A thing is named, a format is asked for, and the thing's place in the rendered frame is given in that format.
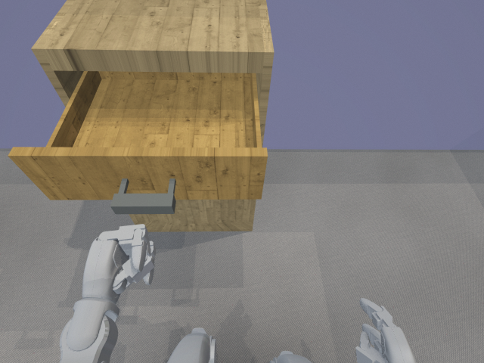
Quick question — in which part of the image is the robot left shin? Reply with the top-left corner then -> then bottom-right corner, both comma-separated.
191,327 -> 207,334

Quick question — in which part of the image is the handle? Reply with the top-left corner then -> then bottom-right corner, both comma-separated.
110,178 -> 176,214

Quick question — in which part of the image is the right robot hand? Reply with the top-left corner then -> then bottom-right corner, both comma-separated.
356,298 -> 417,363

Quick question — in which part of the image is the drawer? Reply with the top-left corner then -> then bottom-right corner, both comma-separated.
8,71 -> 268,200

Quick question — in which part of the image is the cabinet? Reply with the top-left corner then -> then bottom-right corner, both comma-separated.
31,0 -> 274,232

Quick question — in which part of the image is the robot left thigh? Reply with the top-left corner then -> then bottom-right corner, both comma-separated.
167,333 -> 216,363

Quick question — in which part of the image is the left robot forearm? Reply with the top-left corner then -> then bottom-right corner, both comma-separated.
60,298 -> 119,363

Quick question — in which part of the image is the left robot hand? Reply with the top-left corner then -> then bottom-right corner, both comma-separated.
82,224 -> 156,304

